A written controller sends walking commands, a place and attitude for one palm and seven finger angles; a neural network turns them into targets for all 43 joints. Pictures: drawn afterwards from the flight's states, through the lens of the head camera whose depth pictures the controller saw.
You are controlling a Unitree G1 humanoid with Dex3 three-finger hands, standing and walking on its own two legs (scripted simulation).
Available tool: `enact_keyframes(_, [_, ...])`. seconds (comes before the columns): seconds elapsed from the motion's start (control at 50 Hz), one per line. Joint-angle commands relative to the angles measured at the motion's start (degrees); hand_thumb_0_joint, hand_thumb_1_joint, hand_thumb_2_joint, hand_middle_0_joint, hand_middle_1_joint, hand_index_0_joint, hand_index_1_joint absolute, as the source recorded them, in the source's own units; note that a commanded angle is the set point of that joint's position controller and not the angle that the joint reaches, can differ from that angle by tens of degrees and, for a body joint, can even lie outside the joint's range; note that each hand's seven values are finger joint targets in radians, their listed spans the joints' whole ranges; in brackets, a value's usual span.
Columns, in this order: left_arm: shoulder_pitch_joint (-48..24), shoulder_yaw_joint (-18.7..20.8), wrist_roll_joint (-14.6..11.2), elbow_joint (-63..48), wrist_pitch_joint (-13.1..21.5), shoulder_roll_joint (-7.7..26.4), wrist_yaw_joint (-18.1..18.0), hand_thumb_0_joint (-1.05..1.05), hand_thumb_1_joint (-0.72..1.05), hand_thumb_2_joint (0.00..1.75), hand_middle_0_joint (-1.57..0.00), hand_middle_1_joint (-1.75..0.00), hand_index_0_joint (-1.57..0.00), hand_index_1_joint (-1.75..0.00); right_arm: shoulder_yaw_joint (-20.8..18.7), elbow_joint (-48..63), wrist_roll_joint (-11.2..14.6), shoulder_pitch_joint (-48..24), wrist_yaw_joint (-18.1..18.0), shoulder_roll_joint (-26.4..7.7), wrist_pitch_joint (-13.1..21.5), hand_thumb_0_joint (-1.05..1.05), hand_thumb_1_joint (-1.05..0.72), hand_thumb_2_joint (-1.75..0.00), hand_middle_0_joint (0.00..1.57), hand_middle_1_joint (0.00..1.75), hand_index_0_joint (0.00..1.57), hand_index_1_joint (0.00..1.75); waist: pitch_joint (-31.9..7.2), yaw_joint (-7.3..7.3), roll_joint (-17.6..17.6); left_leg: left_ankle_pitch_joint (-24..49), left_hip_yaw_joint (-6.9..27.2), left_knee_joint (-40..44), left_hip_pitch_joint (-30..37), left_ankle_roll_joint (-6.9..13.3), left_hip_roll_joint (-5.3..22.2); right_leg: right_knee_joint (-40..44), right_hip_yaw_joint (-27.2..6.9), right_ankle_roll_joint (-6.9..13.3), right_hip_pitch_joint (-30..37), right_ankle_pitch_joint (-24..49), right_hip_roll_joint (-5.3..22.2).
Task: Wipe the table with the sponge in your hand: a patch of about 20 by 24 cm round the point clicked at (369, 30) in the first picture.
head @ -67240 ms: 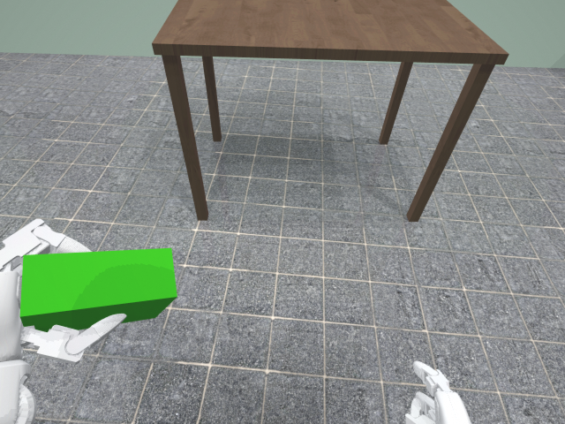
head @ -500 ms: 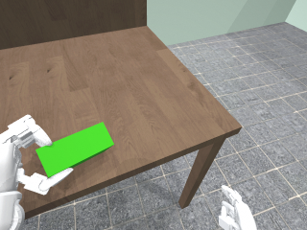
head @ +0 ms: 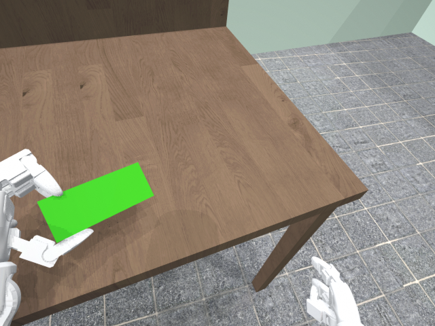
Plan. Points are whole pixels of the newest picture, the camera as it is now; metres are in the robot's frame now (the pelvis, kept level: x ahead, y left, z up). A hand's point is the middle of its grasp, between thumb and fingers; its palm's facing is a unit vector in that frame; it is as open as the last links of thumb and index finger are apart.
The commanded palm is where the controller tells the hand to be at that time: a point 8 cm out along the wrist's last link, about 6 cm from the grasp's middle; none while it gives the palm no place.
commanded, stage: come to a stop and stand still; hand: left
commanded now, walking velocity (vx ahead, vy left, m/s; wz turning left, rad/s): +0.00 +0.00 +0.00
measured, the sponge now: (111, 196) +0.27 +0.20 +0.12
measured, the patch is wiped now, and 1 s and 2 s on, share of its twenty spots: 0.70 0.70 0.70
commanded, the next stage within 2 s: look again from close up in 0.14 s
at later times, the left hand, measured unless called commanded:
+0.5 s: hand (51, 214) +0.21 +0.24 +0.16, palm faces +0.41 -0.84 -0.35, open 9.1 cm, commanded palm +0.15 +0.27 +0.17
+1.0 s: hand (56, 203) +0.21 +0.22 +0.19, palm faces +0.38 -0.70 -0.61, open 9.1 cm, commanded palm +0.16 +0.26 +0.20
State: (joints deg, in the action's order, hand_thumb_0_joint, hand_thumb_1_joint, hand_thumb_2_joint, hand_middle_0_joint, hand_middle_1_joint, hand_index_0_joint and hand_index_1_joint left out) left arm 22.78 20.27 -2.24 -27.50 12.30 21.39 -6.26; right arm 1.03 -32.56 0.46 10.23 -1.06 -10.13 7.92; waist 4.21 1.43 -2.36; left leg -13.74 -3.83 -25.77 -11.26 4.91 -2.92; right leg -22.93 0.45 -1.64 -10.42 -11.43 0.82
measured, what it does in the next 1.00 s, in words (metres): stands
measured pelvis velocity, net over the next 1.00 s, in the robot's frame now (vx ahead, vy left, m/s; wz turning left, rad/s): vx -0.01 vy -0.05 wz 0.03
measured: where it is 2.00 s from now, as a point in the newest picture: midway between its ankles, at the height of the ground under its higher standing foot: outside the picture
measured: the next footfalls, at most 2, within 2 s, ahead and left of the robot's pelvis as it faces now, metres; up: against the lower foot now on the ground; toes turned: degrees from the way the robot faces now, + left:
none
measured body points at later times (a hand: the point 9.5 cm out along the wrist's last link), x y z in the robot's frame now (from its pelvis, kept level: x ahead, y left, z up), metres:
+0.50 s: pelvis +0.00 -0.01 +0.00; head +0.02 +0.01 +0.45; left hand +0.18 +0.28 +0.18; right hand +0.18 -0.23 -0.07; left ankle +0.00 +0.05 -0.74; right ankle +0.01 -0.14 -0.74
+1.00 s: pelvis -0.01 -0.05 -0.01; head -0.01 -0.07 +0.44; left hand +0.19 +0.26 +0.23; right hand +0.22 -0.26 -0.08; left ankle +0.00 +0.05 -0.74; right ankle +0.01 -0.14 -0.74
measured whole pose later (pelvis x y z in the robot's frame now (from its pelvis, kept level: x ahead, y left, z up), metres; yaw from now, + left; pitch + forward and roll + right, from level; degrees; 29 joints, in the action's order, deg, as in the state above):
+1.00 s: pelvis -0.01 -0.05 -0.01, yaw +2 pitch -1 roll +1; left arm 15.8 22.4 1.5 -27.6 -7.2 30.1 0.4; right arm 2.6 -32.0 0.4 7.9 -2.2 -14.7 3.2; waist 0.2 3.6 2.3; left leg -15.1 -1.9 -30.8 -14.3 1.8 -2.0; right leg -32.8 1.2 1.9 -15.1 -16.4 -0.8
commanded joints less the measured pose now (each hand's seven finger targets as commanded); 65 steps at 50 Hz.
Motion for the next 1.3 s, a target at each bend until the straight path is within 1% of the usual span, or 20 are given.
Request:
enact_keyframes(0.0, [-2.01,6.21,-0.20,-12.46,3.21,8.56,-0.60,0.00,0.10,1.30,-1.20,-1.60,-1.20,-1.60,-3.67,8.57,0.34,-3.24,-0.69,-8.58,2.26,0.00,-0.90,-0.90,0.20,0.30,0.20,0.30,-9.72,-0.14,8.21,20.49,7.94,6.07,2.00,-6.81,9.54,-1.91,0.40,2.60,4.35,7.66,1.21])
enact_keyframes(0.16, [-1.29,4.71,-0.28,-10.35,2.74,6.84,-0.90,0.00,0.10,1.30,-1.20,-1.60,-1.20,-1.60,-3.16,8.38,0.39,-3.64,-0.95,-8.23,1.59,0.00,-0.90,-0.90,0.20,0.30,0.20,0.30,-9.29,-0.23,4.93,12.41,7.63,6.30,0.56,-6.51,9.07,0.60,-0.01,2.54,5.06,7.40,1.97])
enact_keyframes(0.62, [-2.26,4.52,-0.18,-10.91,2.13,7.59,-1.58,0.00,0.10,1.30,-1.20,-1.60,-1.20,-1.60,-3.56,8.26,0.58,-4.17,-1.79,-8.54,1.54,0.00,-0.90,-0.90,0.20,0.30,0.20,0.30,-7.66,-0.41,5.11,3.83,7.84,6.98,-1.16,-4.01,8.11,3.81,-2.90,3.06,5.25,7.10,3.26])
enact_keyframes(0.64, [-51.75,20.88,1.33,-29.14,10.34,54.31,-2.24,0.00,0.10,1.30,-1.20,-1.60,-1.20,-1.60,5.71,14.21,4.72,7.74,-6.22,-12.50,-0.87,0.00,-0.90,-0.90,0.20,0.30,0.20,0.30,-12.55,-4.90,16.22,-6.45,11.02,6.81,-11.05,-1.35,8.10,-5.77,-1.20,-1.71,13.23,-4.60,-2.80])
enact_keyframes(0.66, [-38.09,16.89,6.48,0.44,-1.15,24.86,0.15,0.00,0.10,1.30,-1.20,-1.60,-1.20,-1.60,-2.81,6.48,-3.27,-5.46,-4.49,-7.76,0.58,0.00,-0.90,-0.90,0.20,0.30,0.20,0.30,-18.36,3.49,12.63,10.63,6.60,3.17,3.26,-7.42,3.65,-7.39,2.48,4.53,1.52,0.76,-2.77])
enact_keyframes(0.68, [-28.95,8.43,4.02,5.06,-3.37,19.95,0.92,0.00,0.10,1.30,-1.20,-1.60,-1.20,-1.60,-3.21,6.79,-2.95,-2.65,-1.44,-10.94,1.33,0.00,-0.90,-0.90,0.20,0.30,0.20,0.30,-13.14,0.01,7.19,20.64,7.90,3.26,2.14,-9.05,3.75,-5.60,5.38,4.49,-2.23,4.14,-3.01])
enact_keyframes(0.7, [-25.70,10.27,3.50,2.83,-5.46,18.51,1.80,0.00,0.10,1.30,-1.20,-1.60,-1.20,-1.60,-3.97,6.01,-1.92,-3.84,-0.69,-12.71,0.49,0.00,-0.90,-0.90,0.20,0.30,0.20,0.30,-17.97,2.05,9.10,22.78,7.38,1.66,8.10,-8.73,5.37,-6.79,4.53,4.12,-4.60,6.15,-3.76])
enact_keyframes(0.74, [-20.79,7.94,-2.69,7.84,-13.15,13.61,5.35,0.00,0.10,1.30,-1.20,-1.60,-1.20,-1.60,-2.78,6.65,0.15,-8.00,-1.15,-12.24,0.28,0.00,-0.90,-0.90,0.20,0.30,0.20,0.30,-16.46,4.04,12.78,15.77,6.50,1.17,7.72,-7.91,4.42,-6.48,3.06,4.77,-4.74,4.23,-2.64])
enact_keyframes(0.78, [-18.87,6.11,-2.39,1.21,-17.73,16.38,7.56,0.00,0.10,1.30,-1.20,-1.60,-1.20,-1.60,-2.25,7.04,0.35,-8.20,-1.11,-12.99,0.21,0.00,-0.90,-0.90,0.20,0.30,0.20,0.30,-14.10,4.71,11.33,15.12,5.50,1.27,4.74,-6.17,3.65,-5.25,3.93,4.79,-1.45,8.50,-1.32])
enact_keyframes(0.84, [-15.89,3.65,4.75,-4.80,-22.06,18.50,8.12,0.00,0.10,1.30,-1.20,-1.60,-1.20,-1.60,-0.39,10.41,1.40,-12.24,-0.33,-11.83,-1.29,0.00,-0.90,-0.90,0.20,0.30,0.20,0.30,-10.48,3.96,8.13,9.96,4.88,1.18,1.22,-4.10,3.26,-5.76,3.27,4.62,-3.13,5.50,-2.02])
enact_keyframes(0.88, [-13.04,7.68,6.47,-9.24,-19.58,21.61,7.05,0.00,0.10,1.30,-1.20,-1.60,-1.20,-1.60,-1.05,10.64,0.03,-10.50,-0.96,-12.04,-1.83,0.00,-0.90,-0.90,0.20,0.30,0.20,0.30,-10.80,3.14,2.40,8.31,5.75,1.17,0.55,-3.63,3.67,-5.79,3.86,4.03,-3.67,3.85,-2.07])
enact_keyframes(0.92, [-13.20,11.99,4.16,-13.16,-15.71,23.62,5.73,0.00,0.10,1.30,-1.20,-1.60,-1.20,-1.60,-1.22,11.02,-0.36,-10.70,-1.93,-11.63,-1.88,0.00,-0.90,-0.90,0.20,0.30,0.20,0.30,-14.07,3.20,-1.42,7.20,5.23,-0.59,1.03,-3.02,3.17,-5.79,3.33,3.17,-3.95,2.12,-2.25])
enact_keyframes(0.94, [-15.69,16.41,3.61,-11.41,-15.27,27.98,4.67,0.00,0.10,1.30,-1.20,-1.60,-1.20,-1.60,-1.15,10.20,0.54,-11.85,-2.21,-11.90,-2.01,0.00,-0.90,-0.90,0.20,0.30,0.20,0.30,-14.92,3.45,-0.34,4.00,4.57,-1.03,0.98,-2.95,3.01,-5.41,2.01,3.02,-4.57,-0.67,-2.49])
enact_keyframes(0.96, [-17.17,13.22,3.47,-9.59,-14.90,24.10,4.53,0.00,0.10,1.30,-1.20,-1.60,-1.20,-1.60,-1.00,9.89,-0.22,-11.02,-2.53,-10.90,-1.81,0.00,-0.90,-0.90,0.20,0.30,0.20,0.30,-13.15,3.27,-0.08,5.49,4.56,-1.38,-0.12,-3.09,2.68,-5.09,2.28,3.15,-4.22,0.39,-1.62])
enact_keyframes(1.0, [-14.37,12.82,2.59,-4.55,-16.53,22.81,5.02,0.00,0.10,1.30,-1.20,-1.60,-1.20,-1.60,-1.73,8.27,0.35,-9.19,-3.24,-11.98,-2.45,0.00,-0.90,-0.90,0.20,0.30,0.20,0.30,-10.94,2.83,2.32,3.91,3.84,-2.44,-1.00,-3.22,2.83,-4.74,1.99,2.59,-6.34,0.02,-1.12])
enact_keyframes(1.02, [-15.38,13.97,3.05,-2.46,-18.03,25.41,5.08,0.00,0.10,1.30,-1.20,-1.60,-1.20,-1.60,-1.94,7.61,0.53,-8.04,-3.80,-12.56,-2.77,0.00,-0.90,-0.90,0.20,0.30,0.20,0.30,-9.62,2.72,3.45,3.09,3.70,-2.70,-1.77,-3.25,2.86,-4.51,1.85,2.48,-6.92,-0.86,-0.88])
enact_keyframes(1.04, [-19.86,13.68,3.66,-0.30,-19.98,26.95,5.00,0.00,0.10,1.30,-1.20,-1.60,-1.20,-1.60,-1.46,7.46,1.47,-10.07,-3.82,-12.77,-2.84,0.00,-0.90,-0.90,0.20,0.30,0.20,0.30,-8.38,2.82,8.41,-0.63,3.18,-3.17,-2.33,-3.47,2.28,-3.74,0.07,2.71,-8.74,-4.39,-0.55])
enact_keyframes(1.14, [-30.54,6.30,9.86,-2.84,-22.58,29.03,6.92,0.00,0.10,1.30,-1.20,-1.60,-1.20,-1.60,-0.56,8.99,1.82,-12.63,-5.34,-11.80,-2.44,0.00,-0.90,-0.90,0.20,0.30,0.20,0.30,-9.27,1.46,10.44,-0.82,2.86,-5.79,-2.66,-3.17,1.59,-2.39,-3.93,2.79,-8.45,-9.07,1.17])
enact_keyframes(1.22, [-28.89,3.58,14.97,-4.33,-20.76,30.01,8.98,0.00,0.10,1.30,-1.20,-1.60,-1.20,-1.60,-1.18,9.72,0.76,-10.92,-6.35,-11.25,-2.76,0.00,-0.90,-0.90,0.20,0.30,0.20,0.30,-12.06,1.84,3.84,1.32,3.51,-7.24,-3.76,-2.73,2.11,-1.87,-6.37,2.16,-6.05,-10.11,2.63])
enact_keyframes(1.28, [-24.72,8.24,13.30,-0.60,-22.08,32.58,10.56,0.00,0.10,1.30,-1.20,-1.60,-1.20,-1.60,-1.33,9.31,1.57,-10.73,-6.20,-11.13,-3.11,0.00,-0.90,-0.90,0.20,0.30,0.20,0.30,-12.94,3.49,-1.02,2.51,3.98,-8.11,-6.16,-3.42,2.91,-1.97,-8.32,1.23,-1.66,-5.74,4.21])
